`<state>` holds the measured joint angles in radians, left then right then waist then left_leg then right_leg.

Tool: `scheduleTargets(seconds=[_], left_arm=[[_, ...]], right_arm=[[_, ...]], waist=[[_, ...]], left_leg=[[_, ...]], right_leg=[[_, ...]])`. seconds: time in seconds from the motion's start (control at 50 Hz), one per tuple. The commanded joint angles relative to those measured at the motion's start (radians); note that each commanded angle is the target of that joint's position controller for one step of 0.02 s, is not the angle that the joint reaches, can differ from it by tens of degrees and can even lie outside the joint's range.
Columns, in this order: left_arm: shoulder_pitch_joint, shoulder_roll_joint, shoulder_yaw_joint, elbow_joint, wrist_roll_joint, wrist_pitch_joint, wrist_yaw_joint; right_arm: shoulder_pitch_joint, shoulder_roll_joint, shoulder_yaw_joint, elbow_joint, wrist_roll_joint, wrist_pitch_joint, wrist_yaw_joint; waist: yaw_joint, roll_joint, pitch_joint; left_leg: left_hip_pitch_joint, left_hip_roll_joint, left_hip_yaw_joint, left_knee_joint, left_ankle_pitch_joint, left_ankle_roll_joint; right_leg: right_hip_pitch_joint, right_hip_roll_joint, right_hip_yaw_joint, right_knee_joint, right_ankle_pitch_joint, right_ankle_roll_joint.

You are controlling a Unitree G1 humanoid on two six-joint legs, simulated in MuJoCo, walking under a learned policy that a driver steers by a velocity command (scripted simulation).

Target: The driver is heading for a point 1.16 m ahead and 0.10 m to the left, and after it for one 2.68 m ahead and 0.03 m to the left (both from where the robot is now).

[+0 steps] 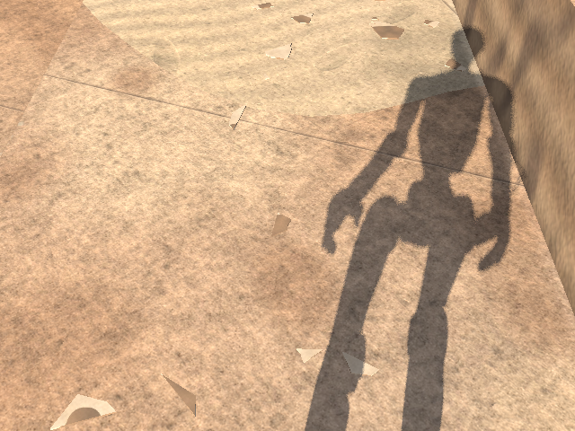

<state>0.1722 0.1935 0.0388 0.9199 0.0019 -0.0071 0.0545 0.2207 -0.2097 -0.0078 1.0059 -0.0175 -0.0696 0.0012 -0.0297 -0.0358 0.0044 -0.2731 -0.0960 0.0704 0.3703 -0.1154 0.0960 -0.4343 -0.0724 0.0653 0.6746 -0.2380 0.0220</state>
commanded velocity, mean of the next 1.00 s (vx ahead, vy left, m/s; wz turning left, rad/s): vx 0.53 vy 0.00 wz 0.12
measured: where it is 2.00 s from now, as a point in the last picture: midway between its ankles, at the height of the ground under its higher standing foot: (223, 197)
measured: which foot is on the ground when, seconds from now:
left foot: down 0.00-0.66, up 0.68-1.00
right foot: up 0.00-0.02, down 0.04-0.34, up 0.36-0.64, down 0.66-1.00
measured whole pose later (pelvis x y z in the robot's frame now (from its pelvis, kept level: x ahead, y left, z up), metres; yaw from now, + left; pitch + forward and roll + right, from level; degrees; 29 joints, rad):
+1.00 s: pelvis +0.38 -0.13 -0.01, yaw +8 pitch +1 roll -1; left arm 0.50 0.19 0.04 1.03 0.03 -0.13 0.00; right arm 0.10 -0.24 -0.05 0.87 -0.02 -0.03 0.07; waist 0.04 0.04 0.00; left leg -0.81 0.06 0.05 0.96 0.05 0.11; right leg 0.16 0.06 -0.24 0.15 -0.33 -0.04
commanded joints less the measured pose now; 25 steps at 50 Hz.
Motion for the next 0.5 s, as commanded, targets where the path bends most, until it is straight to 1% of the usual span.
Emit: scheduleTargets(seconds=[0.02, 0.04, 0.06, 0.08, 0.1, 0.12, 0.14, 0.18, 0.22, 0.26, 0.28, 0.3, 0.32, 0.34, 0.36, 0.38, 0.4, 0.42, 0.44, 0.46, 0.48, 0.5], left_arm=[[0.095, 0.081, 0.022, 0.006, 0.01, 0.008, 0.001], [0.101, 0.086, 0.022, 0.011, 0.018, 0.005, 0.001], [0.121, 0.103, 0.022, 0.015, 0.021, 0.0, 0.001], [0.096, 0.178, 0.043, 0.038, 0.002, -0.002, 0.001], [0.094, 0.121, 0.037, 0.044, -0.001, -0.008, -0.006], [0.088, 0.085, 0.028, 0.052, 0.005, -0.015, -0.008], [0.065, 0.085, 0.027, 0.052, 0.007, -0.02, -0.01], [0.06, 0.079, 0.027, 0.06, 0.003, -0.031, -0.009], [0.077, 0.083, 0.028, 0.076, -0.002, -0.035, -0.009], [0.089, 0.084, 0.028, 0.088, -0.003, -0.034, -0.008], [0.132, 0.091, 0.033, 0.109, -0.009, -0.032, -0.008], [0.148, 0.109, 0.04, 0.113, -0.019, -0.032, -0.01], [0.127, 0.116, 0.042, 0.097, -0.028, -0.041, -0.012], [0.061, 0.107, 0.038, 0.064, -0.041, -0.06, -0.015], [-0.032, 0.07, 0.028, 0.02, -0.051, -0.085, -0.025], [-0.099, 0.057, 0.023, -0.008, -0.049, -0.104, -0.037], [-0.143, 0.094, 0.033, -0.023, -0.041, -0.114, -0.046], [-0.126, 0.098, 0.038, -0.023, -0.042, -0.121, -0.054], [-0.091, 0.089, 0.036, -0.015, -0.041, -0.126, -0.059], [-0.072, 0.09, 0.038, -0.009, -0.041, -0.13, -0.061], [-0.077, 0.095, 0.041, -0.008, -0.039, -0.131, -0.06], [-0.108, 0.07, 0.032, -0.034, 0.066, -0.095, -0.104]], right_arm=[[-0.058, -0.114, -0.017, -0.058, 0.019, 0.006, -0.015], [-0.021, -0.096, -0.011, -0.043, 0.02, 0.008, -0.015], [0.005, -0.091, -0.009, -0.037, 0.018, 0.008, -0.014], [0.074, -0.098, -0.018, -0.031, 0.019, 0.012, -0.018], [0.045, -0.108, -0.019, -0.026, 0.011, 0.019, -0.025], [0.029, -0.105, -0.02, -0.03, 0.013, 0.025, -0.029], [0.027, -0.088, -0.017, -0.025, 0.013, 0.03, -0.033], [0.031, -0.085, -0.017, -0.017, 0.008, 0.034, -0.032], [0.022, -0.087, -0.017, -0.012, 0.011, 0.033, -0.029], [0.015, -0.085, -0.018, -0.008, 0.015, 0.034, -0.027], [0.045, -0.096, -0.023, 0.009, 0.023, 0.036, -0.026], [0.058, -0.121, -0.035, 0.014, 0.037, 0.038, -0.024], [0.082, -0.138, -0.043, 0.013, 0.048, 0.031, -0.023], [0.14, -0.155, -0.049, 0.019, 0.057, 0.014, -0.022], [0.202, -0.192, -0.063, 0.034, 0.06, -0.005, -0.021], [0.213, -0.216, -0.076, 0.038, 0.05, -0.021, -0.021], [0.23, -0.194, -0.073, 0.034, 0.03, -0.036, -0.021], [0.214, -0.17, -0.066, 0.02, 0.022, -0.048, -0.018], [0.189, -0.16, -0.062, 0.004, 0.03, -0.05, -0.014], [0.172, -0.151, -0.06, -0.007, 0.04, -0.046, -0.013], [0.158, -0.143, -0.058, -0.017, 0.044, -0.039, -0.013], [0.177, -0.145, -0.062, -0.004, -0.022, -0.03, -0.005]], waist=[[0.06, 0.096, 0.001], [0.058, 0.069, 0.014], [0.044, 0.037, 0.019], [-0.024, -0.092, 0.041], [0.008, -0.082, 0.041], [0.007, -0.075, 0.034], [0.002, -0.069, 0.026], [0.003, -0.049, 0.0], [0.012, -0.021, -0.018], [0.019, -0.002, -0.028], [0.023, 0.009, -0.068], [0.021, 0.029, -0.023], [0.007, 0.058, 0.05], [-0.03, 0.096, 0.103], [-0.061, 0.167, 0.131], [-0.074, 0.21, 0.139], [-0.088, 0.169, 0.109], [-0.064, 0.129, 0.071], [-0.041, 0.111, 0.045], [-0.026, 0.107, 0.041], [-0.021, 0.11, 0.041], [-0.02, 0.122, 0.047]], left_leg=[[-0.154, 0.247, -0.228, -0.163, -0.295, 0.092], [-0.154, 0.225, -0.229, -0.145, -0.339, 0.055], [-0.162, 0.192, -0.212, -0.096, -0.334, 0.024], [-0.145, 0.117, -0.134, -0.095, -0.293, -0.001], [-0.063, 0.1, -0.095, -0.049, -0.248, -0.017], [-0.026, 0.1, -0.088, -0.027, -0.215, -0.02], [0.0, 0.105, -0.086, -0.012, -0.182, -0.017], [0.017, 0.105, -0.08, 0.009, -0.115, -0.014], [0.033, 0.11, -0.081, 0.023, -0.047, -0.012], [0.046, 0.112, -0.081, 0.036, 0.007, -0.013], [0.058, 0.092, -0.064, 0.05, -0.193, 0.003], [0.025, 0.103, -0.093, 0.041, -0.465, 0.029], [0.008, 0.157, -0.179, -0.002, -0.667, 0.064], [0.068, 0.244, -0.312, -0.081, -0.766, 0.11], [0.183, 0.37, -0.493, -0.194, -0.781, 0.162], [0.241, 0.475, -0.642, -0.262, -0.727, 0.208], [0.299, 0.513, -0.698, -0.28, -0.659, 0.225], [0.362, 0.502, -0.682, -0.267, -0.617, 0.213], [0.383, 0.472, -0.62, -0.254, -0.573, 0.189], [0.365, 0.44, -0.539, -0.261, -0.515, 0.161], [0.319, 0.398, -0.451, -0.274, -0.452, 0.129], [0.184, 0.314, -0.317, -0.295, -0.413, 0.104]], right_leg=[[0.244, 0.019, -0.039, -0.157, 0.052, -0.026], [0.271, -0.004, -0.016, -0.226, 0.097, -0.041], [0.295, -0.049, 0.025, -0.251, 0.15, -0.061], [0.233, -0.032, 0.022, -0.241, 0.058, -0.086], [0.16, -0.007, 0.015, -0.275, -0.045, -0.078], [0.137, -0.003, 0.015, -0.294, -0.067, -0.065], [0.133, 0.003, 0.012, -0.296, -0.026, -0.052], [0.17, 0.008, 0.004, -0.277, 0.057, -0.045], [0.199, 0.013, -0.003, -0.254, 0.131, -0.047], [0.217, 0.017, -0.009, -0.239, 0.175, -0.049], [0.227, 0.042, -0.034, -0.221, -0.029, -0.064], [0.168, 0.05, -0.032, -0.207, -0.288, -0.09], [0.054, 0.036, -0.004, -0.192, -0.451, -0.114], [-0.09, 0.022, 0.0, -0.146, -0.452, -0.124], [-0.228, 0.028, -0.052, -0.046, -0.282, -0.112], [-0.304, 0.019, -0.067, 0.051, -0.142, -0.114], [-0.387, -0.016, -0.015, 0.203, -0.166, -0.119], [-0.46, -0.039, 0.007, 0.311, -0.153, -0.127], [-0.487, -0.057, 0.008, 0.348, -0.113, -0.127], [-0.471, -0.071, -0.002, 0.312, -0.073, -0.116], [-0.409, -0.071, -0.026, 0.235, -0.044, -0.098], [-0.251, -0.014, -0.113, 0.15, -0.02, -0.061]])
Keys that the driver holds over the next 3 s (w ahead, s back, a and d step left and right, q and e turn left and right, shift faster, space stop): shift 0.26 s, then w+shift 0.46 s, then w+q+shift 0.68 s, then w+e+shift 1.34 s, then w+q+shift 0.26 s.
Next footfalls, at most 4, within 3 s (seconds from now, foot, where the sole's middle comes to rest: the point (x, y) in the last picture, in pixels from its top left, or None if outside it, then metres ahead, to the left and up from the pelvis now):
0.04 right None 0.09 -0.15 -0.77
0.66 right None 0.28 -0.21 -0.77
1.16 left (310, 364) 0.67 -0.05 -0.77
1.60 right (274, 218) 1.15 0.03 -0.77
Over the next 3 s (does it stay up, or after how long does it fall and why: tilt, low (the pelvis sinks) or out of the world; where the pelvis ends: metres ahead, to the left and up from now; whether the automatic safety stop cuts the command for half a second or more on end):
stays up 2.16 0.18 -0.01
